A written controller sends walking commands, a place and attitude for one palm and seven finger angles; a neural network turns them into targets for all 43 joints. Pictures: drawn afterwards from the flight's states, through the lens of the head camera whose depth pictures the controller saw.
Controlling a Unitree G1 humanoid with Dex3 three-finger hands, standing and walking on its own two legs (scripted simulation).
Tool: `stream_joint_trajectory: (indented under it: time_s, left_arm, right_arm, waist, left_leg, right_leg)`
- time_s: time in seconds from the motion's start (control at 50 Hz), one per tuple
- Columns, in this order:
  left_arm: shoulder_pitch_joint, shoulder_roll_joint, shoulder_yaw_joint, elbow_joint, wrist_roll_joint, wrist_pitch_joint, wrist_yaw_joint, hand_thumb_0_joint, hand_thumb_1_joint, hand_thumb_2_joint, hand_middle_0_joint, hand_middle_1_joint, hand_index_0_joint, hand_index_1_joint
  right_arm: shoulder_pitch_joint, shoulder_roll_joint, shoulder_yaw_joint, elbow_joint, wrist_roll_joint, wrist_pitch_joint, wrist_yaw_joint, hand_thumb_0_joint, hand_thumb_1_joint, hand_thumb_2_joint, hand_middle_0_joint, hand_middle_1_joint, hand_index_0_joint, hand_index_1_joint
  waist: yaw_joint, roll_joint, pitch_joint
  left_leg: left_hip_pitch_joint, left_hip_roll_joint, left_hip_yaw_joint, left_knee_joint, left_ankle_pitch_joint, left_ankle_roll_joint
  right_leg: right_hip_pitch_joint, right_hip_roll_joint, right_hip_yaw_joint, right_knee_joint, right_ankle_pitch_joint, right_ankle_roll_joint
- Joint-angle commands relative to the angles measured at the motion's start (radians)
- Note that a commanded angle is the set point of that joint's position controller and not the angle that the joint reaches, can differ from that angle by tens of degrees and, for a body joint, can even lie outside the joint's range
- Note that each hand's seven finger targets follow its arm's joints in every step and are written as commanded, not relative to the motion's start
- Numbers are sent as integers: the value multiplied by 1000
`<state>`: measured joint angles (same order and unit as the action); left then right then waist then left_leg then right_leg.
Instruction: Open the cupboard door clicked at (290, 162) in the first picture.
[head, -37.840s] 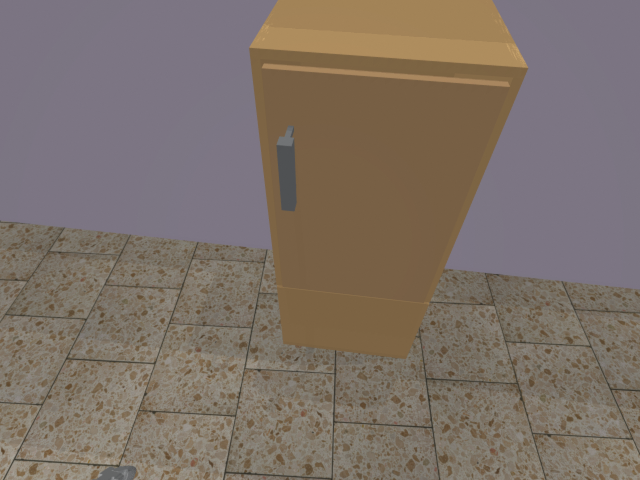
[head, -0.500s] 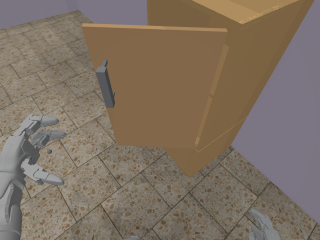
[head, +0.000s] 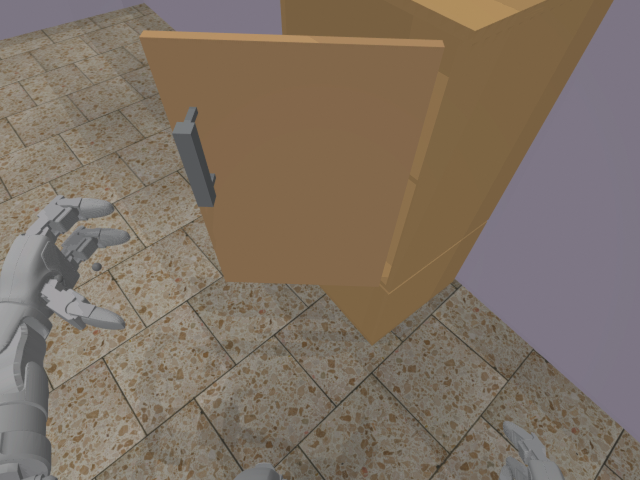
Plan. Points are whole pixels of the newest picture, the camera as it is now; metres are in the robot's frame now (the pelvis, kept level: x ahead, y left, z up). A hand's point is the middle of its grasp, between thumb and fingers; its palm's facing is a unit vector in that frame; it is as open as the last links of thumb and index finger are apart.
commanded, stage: move the hooked fingers beside the handle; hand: left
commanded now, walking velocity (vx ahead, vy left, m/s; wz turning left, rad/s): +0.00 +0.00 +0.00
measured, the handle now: (199, 158) +0.55 +0.21 +0.06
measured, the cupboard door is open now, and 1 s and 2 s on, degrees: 51 51 51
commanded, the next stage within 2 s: none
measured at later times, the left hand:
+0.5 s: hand (121, 223) +0.40 +0.28 +0.08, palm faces +0.00 -1.00 +0.00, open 14.0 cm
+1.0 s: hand (144, 188) +0.47 +0.27 +0.08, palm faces +0.01 -1.00 -0.01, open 14.0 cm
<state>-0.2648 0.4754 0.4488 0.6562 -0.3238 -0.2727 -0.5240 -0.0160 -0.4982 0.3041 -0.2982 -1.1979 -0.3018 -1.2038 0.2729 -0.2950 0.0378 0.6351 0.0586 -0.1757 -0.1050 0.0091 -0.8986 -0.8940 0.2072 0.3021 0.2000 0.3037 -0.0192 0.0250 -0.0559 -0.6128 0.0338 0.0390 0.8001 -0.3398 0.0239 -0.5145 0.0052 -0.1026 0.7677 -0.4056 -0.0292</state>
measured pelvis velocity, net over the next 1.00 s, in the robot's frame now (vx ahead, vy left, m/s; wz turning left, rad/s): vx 0.00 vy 0.03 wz -0.03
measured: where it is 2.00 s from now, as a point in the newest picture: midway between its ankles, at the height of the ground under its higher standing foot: outside the picture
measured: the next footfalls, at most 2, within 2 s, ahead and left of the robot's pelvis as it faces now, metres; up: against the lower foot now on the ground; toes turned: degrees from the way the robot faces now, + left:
none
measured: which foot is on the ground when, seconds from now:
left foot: down 0.00-1.00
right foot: down 0.00-1.00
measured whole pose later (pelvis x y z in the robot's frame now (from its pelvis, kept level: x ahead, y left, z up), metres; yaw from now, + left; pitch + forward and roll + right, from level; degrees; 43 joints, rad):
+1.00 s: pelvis +0.00 +0.03 -0.01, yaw -2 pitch +16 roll -3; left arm -0.77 0.58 0.45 1.11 -0.17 -0.37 -0.41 -0.02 -0.50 0.30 -0.30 -1.20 -0.30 -1.20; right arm 0.37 -0.30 0.04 0.65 0.02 0.01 -0.06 0.00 -0.90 -0.89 0.21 0.30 0.20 0.30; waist -0.12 0.01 -0.07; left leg -0.81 0.04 0.06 0.89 -0.37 0.06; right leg -0.70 0.00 -0.08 0.84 -0.41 0.00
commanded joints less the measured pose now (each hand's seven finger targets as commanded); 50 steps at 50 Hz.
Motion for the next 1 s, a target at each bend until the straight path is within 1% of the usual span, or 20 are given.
stream_joint_trajectory:
  time_s: [0.0,0.12,0.14,0.2,0.28,0.3,0.34,0.44,0.48,0.52,0.58,0.66,0.7,0.74,0.76,0.8,0.86,0.88,0.94,0.98]
  left_arm:
    - [-287,295,72,-134,-19,-48,-11,0,-500,300,-300,-1200,-300,-1200]
    - [-283,286,78,-148,-10,-61,24,0,-500,300,-300,-1200,-300,-1200]
    - [-283,308,94,-132,-8,-62,32,0,-500,300,-300,-1200,-300,-1200]
    - [-378,312,88,-96,10,-73,49,0,-500,300,-300,-1200,-300,-1200]
    - [-465,329,77,-155,36,-113,64,0,-500,300,-300,-1200,-300,-1200]
    - [-477,291,41,-174,39,-120,64,0,-500,300,-300,-1200,-300,-1200]
    - [-505,256,2,-148,40,-117,66,0,-500,300,-300,-1200,-300,-1200]
    - [-529,292,40,53,48,-72,79,0,-500,300,-300,-1200,-300,-1200]
    - [-572,314,41,89,67,-67,85,0,-500,300,-300,-1200,-300,-1200]
    - [-600,302,24,63,82,-84,92,0,-500,300,-300,-1200,-300,-1200]
    - [-646,342,53,21,88,-128,102,0,-500,300,-300,-1200,-300,-1200]
    - [-719,309,24,64,87,-151,104,0,-500,300,-300,-1200,-300,-1200]
    - [-729,295,4,142,92,-133,101,0,-500,300,-300,-1200,-300,-1200]
    - [-761,344,32,212,103,-122,100,0,-500,300,-300,-1200,-300,-1200]
    - [-804,340,8,227,112,-118,98,0,-500,300,-300,-1200,-300,-1200]
    - [-864,349,-3,229,127,-121,102,0,-500,300,-300,-1200,-300,-1200]
    - [-920,402,33,193,139,-160,115,0,-500,300,-300,-1200,-300,-1200]
    - [-930,389,21,188,138,-170,118,0,-500,300,-300,-1200,-300,-1200]
    - [-939,429,63,255,130,-175,125,0,-500,300,-300,-1200,-300,-1200]
    - [-910,465,83,322,141,-153,120,0,-500,300,-300,-1200,-300,-1200]
  right_arm:
    - [22,-145,-63,-126,0,-32,-10,0,-900,-900,200,300,200,300]
    - [51,-148,-74,-145,-6,-8,8,0,-900,-900,200,300,200,300]
    - [60,-154,-75,-144,-7,0,9,0,-900,-900,200,300,200,300]
    - [71,-156,-74,-133,-8,17,8,0,-900,-900,200,300,200,300]
    - [89,-154,-79,-121,-14,27,9,0,-900,-900,200,300,200,300]
    - [93,-150,-78,-122,-15,29,11,0,-900,-900,200,300,200,300]
    - [104,-150,-76,-111,-18,36,12,0,-900,-900,200,300,200,300]
    - [115,-166,-74,-97,-16,64,10,0,-900,-900,200,300,200,300]
    - [124,-168,-72,-97,-17,77,13,0,-900,-900,200,300,200,300]
    - [131,-163,-74,-107,-23,84,21,0,-900,-900,200,300,200,300]
    - [147,-164,-79,-105,-30,98,30,0,-900,-900,200,300,200,300]
    - [154,-164,-78,-89,-29,113,31,0,-900,-900,200,300,200,300]
    - [158,-168,-75,-82,-26,124,30,0,-900,-900,200,300,200,300]
    - [173,-177,-74,-71,-28,135,25,0,-900,-900,200,300,200,300]
    - [174,-180,-70,-71,-25,139,23,0,-900,-900,200,300,200,300]
    - [181,-181,-71,-68,-29,142,23,0,-900,-900,200,300,200,300]
    - [207,-185,-74,-59,-40,151,26,0,-900,-900,200,300,200,300]
    - [206,-182,-74,-58,-40,152,29,0,-900,-900,200,300,200,300]
    - [223,-186,-70,-45,-43,163,29,0,-900,-900,200,300,200,300]
    - [229,-190,-68,-47,-39,174,28,0,-900,-900,200,300,200,300]
  waist:
    - [-12,48,-277]
    - [0,37,-311]
    - [-3,-1,-293]
    - [-26,12,-274]
    - [-27,132,-361]
    - [-35,155,-389]
    - [-51,133,-377]
    - [-47,21,-283]
    - [-53,25,-295]
    - [-48,85,-349]
    - [-46,114,-422]
    - [-72,107,-397]
    - [-84,95,-344]
    - [-87,49,-326]
    - [-103,51,-319]
    - [-107,99,-330]
    - [-101,134,-433]
    - [-106,159,-443]
    - [-110,97,-440]
    - [-105,95,-430]
  left_leg:
    - [207,-31,-45,-77,212,17]
    - [241,-26,-55,-85,265,15]
    - [226,-22,-56,-82,264,16]
    - [211,-21,-59,-88,211,16]
    - [320,-12,-80,-81,290,7]
    - [365,-7,-90,-80,322,2]
    - [375,2,-102,-75,338,0]
    - [257,-3,-101,-89,235,6]
    - [248,-4,-97,-83,242,5]
    - [296,-1,-103,-71,298,-3]
    - [352,8,-114,-48,382,-11]
    - [347,14,-123,-45,341,-10]
    - [309,13,-125,-53,281,-7]
    - [254,9,-119,-47,238,2]
    - [248,9,-119,-51,217,4]
    - [256,9,-127,-45,202,1]
    - [328,15,-146,-23,272,-8]
    - [346,17,-148,-19,278,-11]
    - [294,15,-138,-2,281,-2]
    - [239,8,-113,5,277,5]
  right_leg:
    - [41,0,99,-117,295,21]
    - [28,15,71,-97,318,13]
    - [27,18,69,-95,316,12]
    - [-18,20,69,-97,257,16]
    - [-39,23,63,-82,267,4]
    - [-61,25,59,-80,266,4]
    - [-89,28,51,-81,254,3]
    - [-94,25,44,-85,213,4]
    - [-102,22,45,-77,221,7]
    - [-116,23,45,-61,236,5]
    - [-123,31,47,-46,264,3]
    - [-162,36,43,-48,227,4]
    - [-191,34,42,-54,193,5]
    - [-182,33,44,-52,181,3]
    - [-197,32,46,-54,171,7]
    - [-227,29,46,-45,150,5]
    - [-239,35,48,-25,171,1]
    - [-253,36,48,-24,168,1]
    - [-226,41,49,-19,186,2]
    - [-195,40,60,-22,216,8]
